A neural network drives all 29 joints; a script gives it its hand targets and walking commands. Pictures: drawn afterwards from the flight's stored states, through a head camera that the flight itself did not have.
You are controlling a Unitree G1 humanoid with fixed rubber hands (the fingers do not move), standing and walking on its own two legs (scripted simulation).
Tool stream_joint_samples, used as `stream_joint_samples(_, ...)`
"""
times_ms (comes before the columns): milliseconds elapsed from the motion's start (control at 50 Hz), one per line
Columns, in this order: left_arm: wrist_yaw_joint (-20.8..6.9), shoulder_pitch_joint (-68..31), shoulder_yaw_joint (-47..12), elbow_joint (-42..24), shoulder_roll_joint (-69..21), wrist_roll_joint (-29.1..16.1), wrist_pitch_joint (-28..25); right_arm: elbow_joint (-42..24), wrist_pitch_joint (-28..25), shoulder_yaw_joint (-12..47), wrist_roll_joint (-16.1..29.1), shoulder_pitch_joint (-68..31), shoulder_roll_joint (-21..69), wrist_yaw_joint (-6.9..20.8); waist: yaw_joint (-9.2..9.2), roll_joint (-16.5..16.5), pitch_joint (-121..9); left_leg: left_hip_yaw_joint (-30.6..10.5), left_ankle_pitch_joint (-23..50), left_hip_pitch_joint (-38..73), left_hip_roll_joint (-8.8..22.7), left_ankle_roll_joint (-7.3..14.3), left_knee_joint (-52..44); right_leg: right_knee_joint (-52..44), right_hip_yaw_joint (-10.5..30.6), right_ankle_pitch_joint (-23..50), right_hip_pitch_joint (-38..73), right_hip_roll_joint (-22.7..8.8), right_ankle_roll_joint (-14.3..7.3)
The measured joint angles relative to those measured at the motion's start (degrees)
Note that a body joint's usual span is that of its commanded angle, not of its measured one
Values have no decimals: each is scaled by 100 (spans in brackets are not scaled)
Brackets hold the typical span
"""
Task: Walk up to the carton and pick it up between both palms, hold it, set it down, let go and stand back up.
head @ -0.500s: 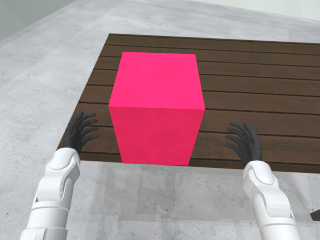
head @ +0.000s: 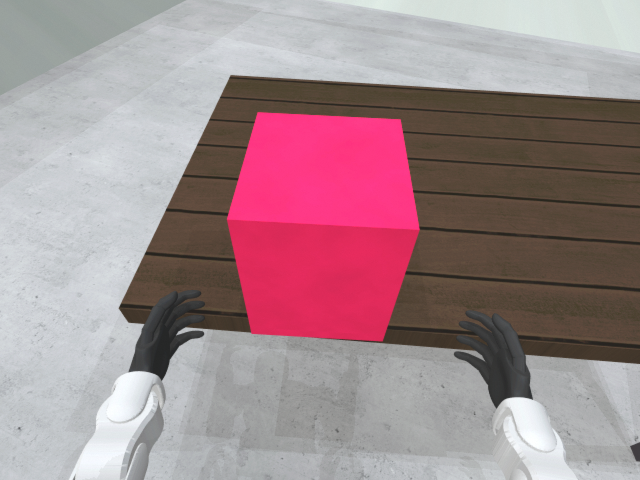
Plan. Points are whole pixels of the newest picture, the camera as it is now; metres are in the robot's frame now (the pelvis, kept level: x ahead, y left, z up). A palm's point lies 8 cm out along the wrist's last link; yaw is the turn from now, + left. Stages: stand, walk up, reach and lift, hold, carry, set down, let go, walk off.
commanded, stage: set down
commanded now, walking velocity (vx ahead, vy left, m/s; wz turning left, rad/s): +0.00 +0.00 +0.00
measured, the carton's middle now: (322, 231) +0.43 +0.05 +0.06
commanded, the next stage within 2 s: let go in 1.40 s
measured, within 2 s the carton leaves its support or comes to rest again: neither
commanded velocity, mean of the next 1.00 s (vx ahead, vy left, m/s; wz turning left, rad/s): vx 0.00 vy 0.00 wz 0.00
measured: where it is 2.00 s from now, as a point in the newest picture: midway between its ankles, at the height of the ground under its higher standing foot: outside the picture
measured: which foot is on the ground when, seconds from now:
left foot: down 0.00-1.00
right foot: down 0.00-1.00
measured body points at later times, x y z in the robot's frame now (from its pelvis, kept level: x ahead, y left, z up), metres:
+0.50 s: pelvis +0.01 +0.00 +0.00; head +0.01 +0.02 +0.45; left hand +0.21 +0.24 -0.04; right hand +0.21 -0.19 -0.05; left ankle +0.00 +0.10 -0.74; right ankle +0.02 -0.08 -0.74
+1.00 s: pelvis +0.01 +0.00 +0.00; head +0.02 +0.01 +0.45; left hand +0.18 +0.23 -0.09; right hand +0.16 -0.22 -0.10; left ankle +0.00 +0.10 -0.74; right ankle +0.02 -0.08 -0.74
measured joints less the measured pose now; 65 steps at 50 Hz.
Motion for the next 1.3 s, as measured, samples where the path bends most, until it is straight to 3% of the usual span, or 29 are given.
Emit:
stream_joint_samples(160, -23, 293, -109, 360, -20, 134, -380, 440, -444, 83, -189, 261, 84, 37, -6, 6, 79, -5, -52, 49, 8, -5, 40, 29, -1, -47, 54, 7, 0)
stream_joint_samples(300, -27, 454, -147, 611, -43, 259, -403, 828, -682, 112, -381, 386, 131, 73, -22, 8, 142, 4, -97, 78, 12, -4, 75, 67, 10, -88, 77, 10, 6)
stream_joint_samples(1020, -23, 644, 33, 1627, -335, 1203, 626, 3092, -1277, -22, -1247, 326, -139, 487, -182, 15, 410, 112, -211, 317, 63, -50, 117, 225, 122, -221, 220, 59, -18)
stream_joint_samples(1300, 43, 472, -14, 1742, -393, 1301, 764, 3427, -1425, -107, -1339, 272, -231, 597, -221, -56, 423, 124, -215, 268, 87, -88, 169, 352, 130, -264, 130, 77, -61)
